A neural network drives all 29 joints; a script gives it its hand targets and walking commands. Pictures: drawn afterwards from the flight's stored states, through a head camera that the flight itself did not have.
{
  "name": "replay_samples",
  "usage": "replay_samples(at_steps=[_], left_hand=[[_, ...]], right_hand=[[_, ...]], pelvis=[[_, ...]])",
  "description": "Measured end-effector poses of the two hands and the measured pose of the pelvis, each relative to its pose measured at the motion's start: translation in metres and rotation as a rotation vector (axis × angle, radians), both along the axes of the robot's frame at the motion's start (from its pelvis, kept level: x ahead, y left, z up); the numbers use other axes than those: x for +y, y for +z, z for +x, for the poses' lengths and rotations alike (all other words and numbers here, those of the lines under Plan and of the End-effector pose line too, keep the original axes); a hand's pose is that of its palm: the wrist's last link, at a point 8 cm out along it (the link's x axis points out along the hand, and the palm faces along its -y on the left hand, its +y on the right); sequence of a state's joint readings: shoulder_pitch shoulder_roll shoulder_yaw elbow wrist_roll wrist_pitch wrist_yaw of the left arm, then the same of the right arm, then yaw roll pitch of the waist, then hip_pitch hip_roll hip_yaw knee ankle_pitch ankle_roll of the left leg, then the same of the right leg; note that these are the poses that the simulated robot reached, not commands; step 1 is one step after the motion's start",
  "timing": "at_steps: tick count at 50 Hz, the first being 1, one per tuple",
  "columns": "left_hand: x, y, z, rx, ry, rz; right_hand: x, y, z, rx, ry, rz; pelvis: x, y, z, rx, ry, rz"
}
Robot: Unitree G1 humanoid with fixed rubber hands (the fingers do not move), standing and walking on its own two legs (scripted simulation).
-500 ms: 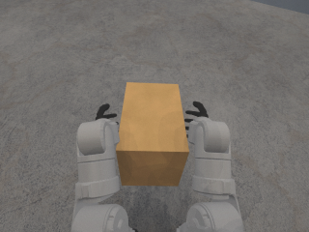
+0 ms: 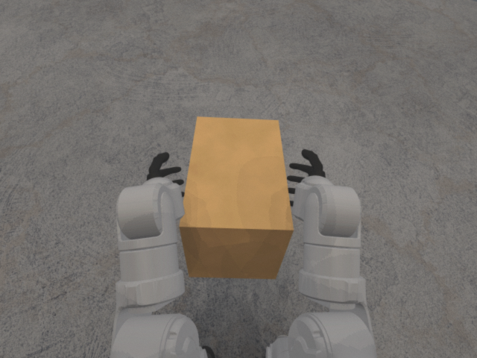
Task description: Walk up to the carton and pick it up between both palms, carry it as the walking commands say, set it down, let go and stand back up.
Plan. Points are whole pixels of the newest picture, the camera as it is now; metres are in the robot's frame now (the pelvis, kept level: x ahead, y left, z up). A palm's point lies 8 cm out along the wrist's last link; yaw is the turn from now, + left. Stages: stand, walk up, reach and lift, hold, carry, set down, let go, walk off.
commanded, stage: carry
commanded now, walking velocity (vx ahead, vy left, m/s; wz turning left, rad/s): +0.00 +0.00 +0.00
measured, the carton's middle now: (235, 195) +0.39 -0.02 -0.02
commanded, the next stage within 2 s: none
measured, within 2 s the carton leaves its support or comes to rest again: neither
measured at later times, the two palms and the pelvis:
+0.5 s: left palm (153, 211) +0.30 +0.11 +0.11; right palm (322, 207) +0.30 -0.13 +0.10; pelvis -0.03 -0.01 +0.00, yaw +0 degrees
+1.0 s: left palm (154, 211) +0.29 +0.10 +0.11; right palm (325, 207) +0.29 -0.13 +0.11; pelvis -0.03 -0.01 +0.00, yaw +0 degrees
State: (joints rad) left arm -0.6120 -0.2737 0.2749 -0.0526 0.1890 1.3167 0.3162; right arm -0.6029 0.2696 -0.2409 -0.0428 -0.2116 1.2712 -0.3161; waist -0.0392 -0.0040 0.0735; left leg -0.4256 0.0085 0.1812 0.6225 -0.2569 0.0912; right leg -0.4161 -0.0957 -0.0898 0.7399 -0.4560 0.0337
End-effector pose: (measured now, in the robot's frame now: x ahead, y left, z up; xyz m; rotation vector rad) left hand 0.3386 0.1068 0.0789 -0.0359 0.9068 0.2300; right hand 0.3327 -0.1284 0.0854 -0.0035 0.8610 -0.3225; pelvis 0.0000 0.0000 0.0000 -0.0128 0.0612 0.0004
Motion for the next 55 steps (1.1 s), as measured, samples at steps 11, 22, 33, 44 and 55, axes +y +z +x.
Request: replay_samples(at_steps=[11, 22, 33, 44, 55], left_hand=[[0.02, 0.01, -0.035, -0.028, 0.082, 0.015], [0.001, 0.025, -0.042, -0.069, 0.03, 0.031], [-0.001, 0.03, -0.041, -0.081, 0.027, 0.031], [-0.001, 0.03, -0.042, -0.083, 0.027, 0.029], [-0.004, 0.029, -0.043, -0.08, 0.022, 0.033]], right_hand=[[0.02, 0.004, -0.017, -0.023, 0.082, 0.019], [0.0, 0.016, -0.036, -0.063, 0.03, 0.035], [-0.001, 0.021, -0.036, -0.075, 0.027, 0.033], [-0.002, 0.022, -0.037, -0.076, 0.027, 0.029], [-0.004, 0.021, -0.039, -0.072, 0.025, 0.027]], pelvis=[[-0.005, -0.002, -0.024, -0.023, 0.0, 0.006], [-0.007, -0.002, -0.034, -0.036, 0.0, 0.005], [-0.008, -0.002, -0.032, -0.033, -0.001, 0.006], [-0.008, -0.002, -0.033, -0.034, -0.001, 0.006], [-0.01, -0.002, -0.034, -0.035, -0.002, 0.006]])
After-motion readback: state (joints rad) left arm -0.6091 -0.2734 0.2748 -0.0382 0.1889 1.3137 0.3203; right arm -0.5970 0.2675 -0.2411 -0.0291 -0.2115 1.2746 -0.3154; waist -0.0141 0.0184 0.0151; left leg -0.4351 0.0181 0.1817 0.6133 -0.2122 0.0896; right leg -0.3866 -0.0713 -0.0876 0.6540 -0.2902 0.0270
